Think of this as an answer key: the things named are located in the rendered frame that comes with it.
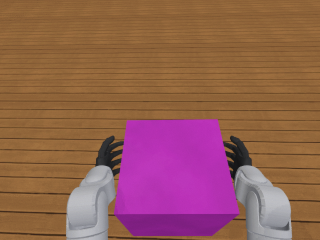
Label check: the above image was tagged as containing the robot left forearm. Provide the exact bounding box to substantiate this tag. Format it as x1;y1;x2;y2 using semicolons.
66;165;116;240

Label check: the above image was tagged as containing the robot left hand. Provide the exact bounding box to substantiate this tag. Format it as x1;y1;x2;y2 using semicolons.
95;135;124;177

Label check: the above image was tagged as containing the robot right forearm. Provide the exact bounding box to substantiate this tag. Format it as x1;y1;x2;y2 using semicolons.
234;165;292;240

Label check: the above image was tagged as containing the carton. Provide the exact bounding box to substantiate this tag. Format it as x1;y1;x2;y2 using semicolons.
114;119;240;236

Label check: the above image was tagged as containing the robot right hand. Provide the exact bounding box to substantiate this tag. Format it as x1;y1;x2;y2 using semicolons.
223;135;252;181

